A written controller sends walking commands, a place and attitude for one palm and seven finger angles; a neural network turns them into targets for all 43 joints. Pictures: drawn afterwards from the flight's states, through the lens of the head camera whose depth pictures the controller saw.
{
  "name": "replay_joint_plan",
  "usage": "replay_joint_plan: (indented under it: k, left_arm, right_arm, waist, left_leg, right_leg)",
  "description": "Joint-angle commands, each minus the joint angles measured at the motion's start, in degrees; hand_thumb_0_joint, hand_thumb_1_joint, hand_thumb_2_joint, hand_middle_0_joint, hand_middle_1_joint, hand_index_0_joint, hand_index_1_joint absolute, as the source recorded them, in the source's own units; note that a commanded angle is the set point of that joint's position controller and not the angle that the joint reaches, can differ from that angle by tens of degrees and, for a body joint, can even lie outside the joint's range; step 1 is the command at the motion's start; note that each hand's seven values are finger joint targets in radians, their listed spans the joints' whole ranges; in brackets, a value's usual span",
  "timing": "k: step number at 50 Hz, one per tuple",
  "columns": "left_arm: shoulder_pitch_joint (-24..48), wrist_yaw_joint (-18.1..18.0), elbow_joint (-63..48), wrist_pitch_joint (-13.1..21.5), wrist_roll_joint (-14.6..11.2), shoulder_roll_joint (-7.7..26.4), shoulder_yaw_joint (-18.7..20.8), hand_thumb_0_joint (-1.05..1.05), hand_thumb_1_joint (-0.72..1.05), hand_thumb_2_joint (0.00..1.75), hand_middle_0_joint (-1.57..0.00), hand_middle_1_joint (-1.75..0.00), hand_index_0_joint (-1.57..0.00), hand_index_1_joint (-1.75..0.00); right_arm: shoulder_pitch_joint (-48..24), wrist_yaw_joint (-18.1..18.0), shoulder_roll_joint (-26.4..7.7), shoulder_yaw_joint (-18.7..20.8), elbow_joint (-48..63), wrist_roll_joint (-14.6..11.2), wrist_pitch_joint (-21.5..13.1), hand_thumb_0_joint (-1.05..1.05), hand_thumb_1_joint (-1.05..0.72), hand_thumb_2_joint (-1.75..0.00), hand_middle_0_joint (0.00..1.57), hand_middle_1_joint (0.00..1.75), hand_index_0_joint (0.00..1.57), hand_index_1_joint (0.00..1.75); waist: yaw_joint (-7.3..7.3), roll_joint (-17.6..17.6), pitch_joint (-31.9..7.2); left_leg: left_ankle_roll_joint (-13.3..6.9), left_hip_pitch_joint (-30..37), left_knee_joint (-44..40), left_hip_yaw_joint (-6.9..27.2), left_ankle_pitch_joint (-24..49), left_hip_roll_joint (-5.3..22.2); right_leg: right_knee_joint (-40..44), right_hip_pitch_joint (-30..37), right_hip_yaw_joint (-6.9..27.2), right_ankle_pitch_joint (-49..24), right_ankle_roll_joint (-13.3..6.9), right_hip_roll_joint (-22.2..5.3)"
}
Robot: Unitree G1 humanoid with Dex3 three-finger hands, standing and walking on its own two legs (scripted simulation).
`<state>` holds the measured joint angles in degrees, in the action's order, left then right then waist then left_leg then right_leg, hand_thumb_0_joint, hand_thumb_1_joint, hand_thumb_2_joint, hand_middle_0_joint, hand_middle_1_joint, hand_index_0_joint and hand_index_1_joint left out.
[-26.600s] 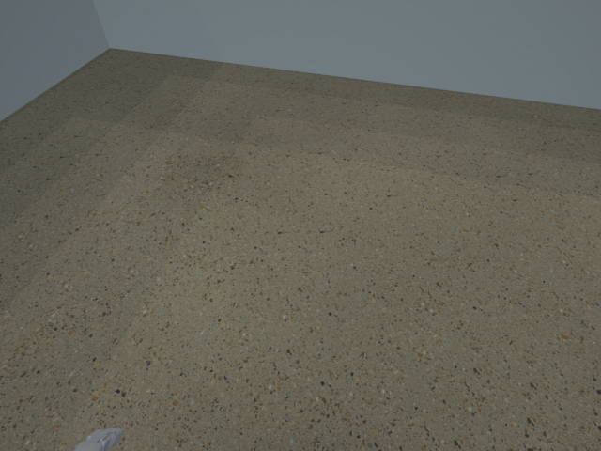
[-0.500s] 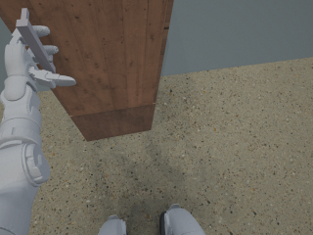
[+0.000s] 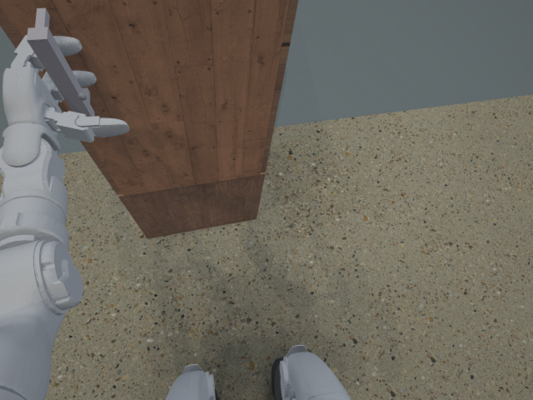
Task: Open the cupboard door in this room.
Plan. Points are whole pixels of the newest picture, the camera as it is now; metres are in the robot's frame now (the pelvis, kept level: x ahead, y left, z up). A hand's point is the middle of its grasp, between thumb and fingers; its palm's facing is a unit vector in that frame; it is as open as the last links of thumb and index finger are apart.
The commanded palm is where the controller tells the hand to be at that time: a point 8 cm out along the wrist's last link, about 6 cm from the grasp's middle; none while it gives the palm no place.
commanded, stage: close the thumb around the handle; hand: left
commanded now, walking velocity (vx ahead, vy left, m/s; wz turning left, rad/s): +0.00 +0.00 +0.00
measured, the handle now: (66, 71) +0.57 +0.23 +0.09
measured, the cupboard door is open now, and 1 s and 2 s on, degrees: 0 9 47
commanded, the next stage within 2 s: pull the door open along its arc in 0.54 s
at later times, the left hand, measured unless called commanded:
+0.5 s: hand (87, 96) +0.53 +0.20 +0.08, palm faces +0.11 -0.99 -0.01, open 5.6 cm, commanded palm +0.51 +0.24 +0.08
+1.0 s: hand (98, 125) +0.48 +0.18 +0.08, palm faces +0.10 -1.00 +0.00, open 5.6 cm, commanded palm +0.42 +0.22 +0.08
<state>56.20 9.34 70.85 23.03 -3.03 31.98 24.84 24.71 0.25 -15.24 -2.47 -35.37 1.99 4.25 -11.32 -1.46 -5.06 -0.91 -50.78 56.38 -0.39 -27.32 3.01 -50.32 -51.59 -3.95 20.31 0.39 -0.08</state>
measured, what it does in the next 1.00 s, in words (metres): stands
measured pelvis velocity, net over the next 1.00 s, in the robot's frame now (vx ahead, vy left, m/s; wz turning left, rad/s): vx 0.01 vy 0.00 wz -0.02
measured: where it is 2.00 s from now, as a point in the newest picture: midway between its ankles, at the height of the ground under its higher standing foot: outside the picture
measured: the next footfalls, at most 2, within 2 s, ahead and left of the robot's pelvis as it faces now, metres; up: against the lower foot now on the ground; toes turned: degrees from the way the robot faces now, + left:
none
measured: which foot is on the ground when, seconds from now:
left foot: down 0.00-1.00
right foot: down 0.00-1.00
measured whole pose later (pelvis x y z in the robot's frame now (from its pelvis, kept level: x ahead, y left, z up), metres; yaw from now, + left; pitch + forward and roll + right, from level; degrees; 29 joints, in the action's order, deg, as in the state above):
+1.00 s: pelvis +0.01 +0.00 +0.01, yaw -1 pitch +19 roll -2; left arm 37.4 7.1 52.6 21.8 -7.9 21.6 21.3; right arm 24.8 1.6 -14.6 -0.6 -33.0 0.4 5.4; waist -7.8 -2.0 -7.4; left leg -0.7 -43.7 52.1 -2.3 -27.2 3.4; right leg -47.5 -46.0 -2.0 20.3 0.3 0.6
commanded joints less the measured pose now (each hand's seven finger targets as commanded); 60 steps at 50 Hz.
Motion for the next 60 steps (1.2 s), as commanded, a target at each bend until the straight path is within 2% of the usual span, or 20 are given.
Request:
replay_joint_plan:
  k: [1,5,6,9,11,13,17,20,25,29,31,32,33,38,45,53,54,55,58,60]
  left_arm:
    - [26.3,-0.3,-12.5,3.8,-0.5,12.4,-0.2,0.0,0.0,0.52,-0.34,-1.25,-0.34,-1.25]
    - [26.3,-0.5,-11.3,3.3,-0.9,14.3,1.6,0.0,0.23,0.61,-0.35,-1.28,-0.35,-1.28]
    - [27.1,-0.4,-11.8,3.3,-0.4,14.6,0.9,0.0,0.28,0.64,-0.36,-1.28,-0.36,-1.28]
    - [25.2,-0.1,-12.4,3.3,-0.5,12.2,-0.3,0.0,0.45,0.71,-0.37,-1.3,-0.37,-1.3]
    - [25.7,-0.1,-13.1,3.7,-0.7,13.8,1.1,0.0,0.56,0.76,-0.38,-1.31,-0.38,-1.31]
    - [25.9,0.0,-12.3,3.3,-0.7,11.7,-0.8,0.0,0.68,0.8,-0.38,-1.33,-0.38,-1.33]
    - [27.2,-0.5,-13.4,3.8,-0.8,12.7,0.3,0.0,0.9,0.9,-0.4,-1.35,-0.4,-1.35]
    - [26.4,-0.8,-12.3,3.7,-0.9,14.5,1.7,0.0,0.9,0.9,-0.4,-1.35,-0.4,-1.35]
    - [25.5,-0.6,-12.9,3.7,-0.1,13.9,0.9,0.0,0.9,0.9,-0.4,-1.35,-0.4,-1.35]
    - [26.3,-1.0,-10.8,2.7,0.2,15.6,1.6,0.0,0.9,0.9,-0.4,-1.35,-0.4,-1.35]
    - [26.4,-1.1,-12.3,3.2,0.5,17.5,2.8,0.0,0.9,0.9,-0.4,-1.35,-0.4,-1.35]
    - [26.0,-1.0,-11.6,3.0,0.6,16.0,1.6,0.0,0.9,0.9,-0.4,-1.35,-0.4,-1.35]
    - [24.9,-0.6,-13.1,3.1,-0.3,11.6,-0.7,0.0,0.9,0.9,-0.4,-1.35,-0.4,-1.35]
    - [17.7,-0.1,-16.8,3.9,-1.8,11.2,0.5,0.0,0.9,0.9,-0.4,-1.35,-0.4,-1.35]
    - [1.8,-0.3,-26.5,3.4,-4.3,5.6,-1.0,0.0,0.9,0.9,-0.4,-1.35,-0.4,-1.35]
    - [-17.3,-3.2,-41.9,2.3,-6.6,-5.9,-7.2,0.0,0.9,0.9,-0.4,-1.35,-0.4,-1.35]
    - [-16.7,-10.6,-44.6,1.6,-9.8,-7.5,-0.8,0.0,0.9,0.9,-0.4,-1.35,-0.4,-1.35]
    - [-18.7,-14.4,-45.4,1.2,-8.0,-10.7,-4.6,0.0,0.9,0.9,-0.4,-1.35,-0.4,-1.35]
    - [-25.7,-23.3,-50.7,0.6,-5.4,-18.3,-8.0,0.0,0.9,0.9,-0.4,-1.35,-0.4,-1.35]
    - [-26.3,-28.9,-54.4,0.4,-0.8,-20.4,-11.1,0.0,0.9,0.9,-0.4,-1.35,-0.4,-1.35]
  right_arm:
    - [10.8,-0.5,-10.8,4.1,1.6,0.2,-0.9,0.0,-0.9,-0.9,0.2,0.3,0.2,0.3]
    - [11.0,-0.6,-11.0,3.9,1.8,0.3,-0.8,0.0,-0.9,-0.9,0.2,0.3,0.2,0.3]
    - [10.8,-0.6,-10.9,3.8,1.8,0.1,-0.8,0.0,-0.9,-0.9,0.2,0.3,0.2,0.3]
    - [10.8,-0.4,-10.6,4.0,1.9,0.2,-0.8,0.0,-0.9,-0.9,0.2,0.3,0.2,0.3]
    - [11.1,-0.4,-10.8,4.1,1.8,0.3,-0.7,0.0,-0.9,-0.9,0.2,0.3,0.2,0.3]
    - [10.7,-0.3,-10.6,3.9,1.9,0.1,-0.5,0.0,-0.9,-0.9,0.2,0.3,0.2,0.3]
    - [10.7,-0.4,-10.7,4.1,1.5,0.2,-0.6,0.0,-0.9,-0.9,0.2,0.3,0.2,0.3]
    - [11.0,-0.5,-10.8,3.9,1.6,0.3,-0.7,0.0,-0.9,-0.9,0.2,0.3,0.2,0.3]
    - [10.8,-0.4,-10.6,4.0,2.0,0.2,-0.5,0.0,-0.9,-0.9,0.2,0.3,0.2,0.3]
    - [10.6,-0.7,-10.6,3.7,2.1,0.0,-0.4,0.0,-0.9,-0.9,0.2,0.3,0.2,0.3]
    - [10.6,-0.8,-10.7,3.8,2.4,0.1,-0.4,0.0,-0.9,-0.9,0.2,0.3,0.2,0.3]
    - [10.5,-0.8,-10.4,3.6,2.5,0.0,-0.4,0.0,-0.9,-0.9,0.2,0.3,0.2,0.3]
    - [10.3,-0.5,-10.1,3.8,2.7,0.1,-0.7,0.0,-0.9,-0.9,0.2,0.3,0.2,0.3]
    - [9.5,0.0,-10.2,4.2,3.8,-0.1,-0.6,0.0,-0.9,-0.9,0.2,0.3,0.2,0.3]
    - [6.9,0.7,-9.3,5.2,6.7,-1.3,-0.5,0.0,-0.9,-0.9,0.2,0.3,0.2,0.3]
    - [1.7,1.5,-7.5,5.8,9.1,-2.7,-1.9,0.0,-0.9,-0.9,0.2,0.3,0.2,0.3]
    - [-0.8,1.5,-6.2,5.7,9.6,-2.3,-2.4,0.0,-0.9,-0.9,0.2,0.3,0.2,0.3]
    - [-1.3,1.7,-6.3,5.5,9.3,-1.9,-3.1,0.0,-0.9,-0.9,0.2,0.3,0.2,0.3]
    - [-3.2,2.6,-5.2,5.6,9.3,-1.0,-4.6,0.0,-0.9,-0.9,0.2,0.3,0.2,0.3]
    - [-4.1,3.0,-4.9,5.7,9.3,0.0,-5.0,0.0,-0.9,-0.9,0.2,0.3,0.2,0.3]
  waist:
    - [-1.01,-8.1,-26.4]
    - [-1.02,-6.0,-26.5]
    - [-0.92,-7.8,-27.0]
    - [-0.59,-8.4,-28.0]
    - [-0.44,-7.5,-28.5]
    - [-1.09,-7.3,-26.6]
    - [-0.99,-8.4,-27.6]
    - [-0.87,-6.0,-27.2]
    - [-0.63,-8.4,-28.2]
    - [-1.03,-5.9,-25.4]
    - [-0.39,-7.8,-28.2]
    - [-0.55,-8.1,-27.7]
    - [-0.59,-8.5,-28.5]
    - [2.08,-8.0,-30.6]
    - [5.51,-5.2,-29.9]
    - [8.14,-1.5,-23.0]
    - [11.65,-1.1,-21.5]
    - [10.14,-0.1,-20.0]
    - [11.05,-0.5,-20.1]
    - [10.78,0.1,-20.7]
  left_leg:
    - [0.1,19.3,-6.0,3.8,26.0,-1.1]
    - [-0.4,16.8,-5.9,3.3,24.3,-1.5]
    - [-0.2,17.2,-6.1,3.3,25.2,-1.5]
    - [0.0,19.0,-5.7,3.3,27.4,-1.4]
    - [0.0,19.1,-5.5,3.6,27.9,-1.3]
    - [-0.1,18.2,-5.9,3.4,26.5,-1.3]
    - [0.1,19.8,-5.5,3.7,27.1,-1.2]
    - [-0.3,16.8,-5.5,3.3,26.4,-1.5]
    - [-0.2,18.5,-5.3,3.2,28.2,-1.5]
    - [-0.6,14.3,-5.8,2.8,23.8,-1.8]
    - [-0.5,15.6,-5.6,2.9,25.1,-1.9]
    - [-0.4,15.7,-5.6,2.8,25.4,-1.8]
    - [-0.4,17.1,-5.6,2.6,25.4,-1.9]
    - [0.0,19.2,-6.2,2.2,28.4,-1.7]
    - [-0.3,19.2,-8.4,0.5,31.3,-1.8]
    - [0.0,19.9,-11.9,-0.9,31.6,-1.7]
    - [0.7,17.4,-12.7,-0.9,29.3,-2.2]
    - [0.8,17.8,-13.0,-0.9,27.4,-2.1]
    - [1.4,19.0,-13.1,-1.0,28.9,-2.1]
    - [1.3,19.8,-12.6,-1.0,29.7,-2.0]
  right_leg:
    - [3.4,11.0,0.8,-15.7,-1.0,2.7]
    - [3.5,13.5,1.3,-16.4,-0.9,2.7]
    - [3.2,13.6,1.4,-17.0,-0.9,2.6]
    - [3.1,12.9,1.0,-17.8,-1.0,2.7]
    - [3.0,13.4,1.0,-18.2,-1.0,2.8]
    - [3.3,12.9,1.0,-17.5,-0.9,2.8]
    - [3.1,11.8,0.9,-17.0,-1.0,2.8]
    - [3.1,14.5,1.4,-18.5,-1.0,2.8]
    - [2.9,13.8,1.3,-19.3,-1.0,2.8]
    - [3.5,15.3,1.7,-17.8,-0.7,2.6]
    - [3.1,15.8,1.9,-18.7,-0.8,2.5]
    - [3.0,15.4,1.8,-18.8,-0.8,2.5]
    - [3.3,14.9,1.6,-18.5,-0.8,2.6]
    - [3.1,17.5,1.4,-20.7,-1.1,2.8]
    - [4.1,23.9,1.5,-25.6,-1.3,2.9]
    - [5.9,27.3,0.9,-26.5,-1.3,2.5]
    - [6.3,27.7,0.0,-24.2,-1.3,2.5]
    - [6.4,27.1,-0.2,-22.8,-1.2,2.6]
    - [5.7,27.0,-0.8,-22.4,-1.5,2.0]
    - [5.1,26.8,-0.5,-22.6,-1.5,1.5]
